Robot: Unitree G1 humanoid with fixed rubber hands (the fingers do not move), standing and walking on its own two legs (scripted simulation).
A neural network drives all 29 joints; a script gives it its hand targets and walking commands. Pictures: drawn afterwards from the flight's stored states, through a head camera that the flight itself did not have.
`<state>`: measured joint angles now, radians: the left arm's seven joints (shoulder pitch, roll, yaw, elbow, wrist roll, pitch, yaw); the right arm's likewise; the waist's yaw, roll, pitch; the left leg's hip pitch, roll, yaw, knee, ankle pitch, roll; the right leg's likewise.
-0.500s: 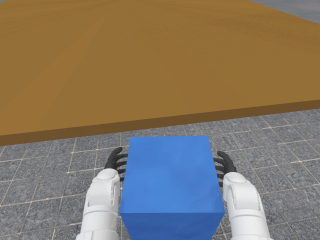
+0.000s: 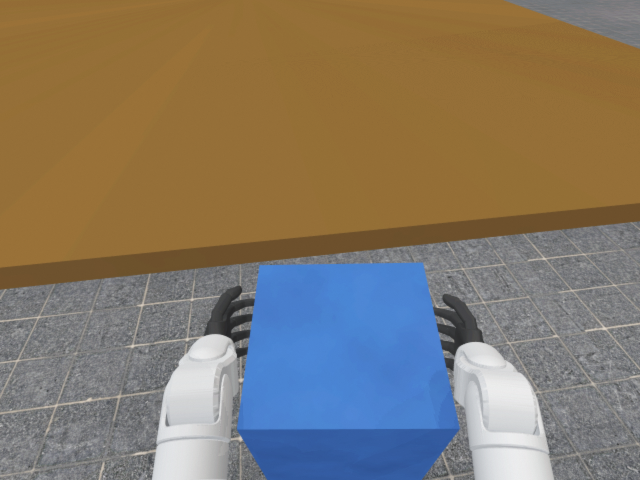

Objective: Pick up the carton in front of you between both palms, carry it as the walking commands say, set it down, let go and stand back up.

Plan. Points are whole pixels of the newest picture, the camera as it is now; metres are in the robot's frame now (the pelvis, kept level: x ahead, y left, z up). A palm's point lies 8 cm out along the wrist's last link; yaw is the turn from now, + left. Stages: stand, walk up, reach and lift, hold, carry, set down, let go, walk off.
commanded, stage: carry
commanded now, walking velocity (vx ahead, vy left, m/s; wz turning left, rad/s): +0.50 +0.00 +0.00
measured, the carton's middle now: (342, 379) +0.29 +0.00 -0.01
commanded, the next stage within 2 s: none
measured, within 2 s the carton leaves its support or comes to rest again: neither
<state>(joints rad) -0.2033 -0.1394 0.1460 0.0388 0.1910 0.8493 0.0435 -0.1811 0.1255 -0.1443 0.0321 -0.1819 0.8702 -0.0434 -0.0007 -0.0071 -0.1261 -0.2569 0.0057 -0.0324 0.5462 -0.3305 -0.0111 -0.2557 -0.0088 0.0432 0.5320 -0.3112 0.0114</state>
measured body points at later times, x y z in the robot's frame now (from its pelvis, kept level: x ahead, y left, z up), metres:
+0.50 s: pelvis +0.22 +0.00 +0.01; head +0.24 +0.00 +0.46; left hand +0.52 +0.14 +0.08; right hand +0.49 -0.16 +0.08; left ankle +0.11 +0.09 -0.73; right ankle +0.21 -0.11 -0.68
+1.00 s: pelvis +0.54 -0.04 +0.01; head +0.56 -0.05 +0.46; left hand +0.81 +0.12 +0.09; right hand +0.82 -0.18 +0.07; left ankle +0.67 +0.11 -0.69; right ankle +0.44 -0.10 -0.73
